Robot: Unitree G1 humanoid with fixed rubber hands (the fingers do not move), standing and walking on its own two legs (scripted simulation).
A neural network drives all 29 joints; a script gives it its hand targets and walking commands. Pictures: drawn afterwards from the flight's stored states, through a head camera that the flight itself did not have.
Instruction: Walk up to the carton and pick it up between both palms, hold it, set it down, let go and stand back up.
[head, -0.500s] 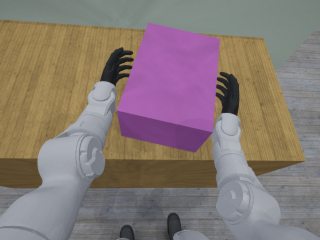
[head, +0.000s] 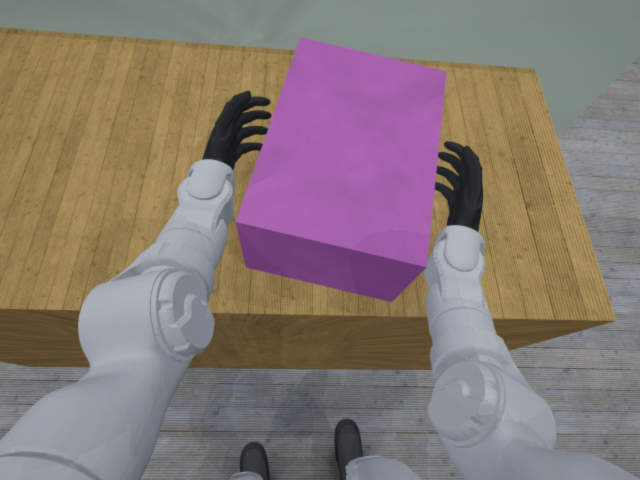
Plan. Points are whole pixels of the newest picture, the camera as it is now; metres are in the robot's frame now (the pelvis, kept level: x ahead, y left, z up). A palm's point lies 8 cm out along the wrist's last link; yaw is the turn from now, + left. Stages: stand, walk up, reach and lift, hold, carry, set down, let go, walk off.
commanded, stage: set down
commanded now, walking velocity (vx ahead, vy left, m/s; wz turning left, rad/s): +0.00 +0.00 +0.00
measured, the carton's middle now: (346, 169) +0.50 -0.08 -0.01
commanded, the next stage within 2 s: none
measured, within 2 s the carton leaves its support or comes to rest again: neither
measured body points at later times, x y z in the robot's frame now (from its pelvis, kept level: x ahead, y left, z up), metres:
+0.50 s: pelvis +0.00 +0.00 +0.00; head +0.14 +0.03 +0.43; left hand +0.51 +0.08 +0.03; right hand +0.41 -0.21 +0.03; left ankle -0.01 +0.11 -0.74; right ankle +0.02 -0.14 -0.74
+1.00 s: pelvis +0.01 +0.00 +0.00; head +0.15 +0.03 +0.43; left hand +0.52 +0.08 +0.02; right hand +0.41 -0.21 +0.02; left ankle -0.01 +0.11 -0.74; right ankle +0.02 -0.14 -0.74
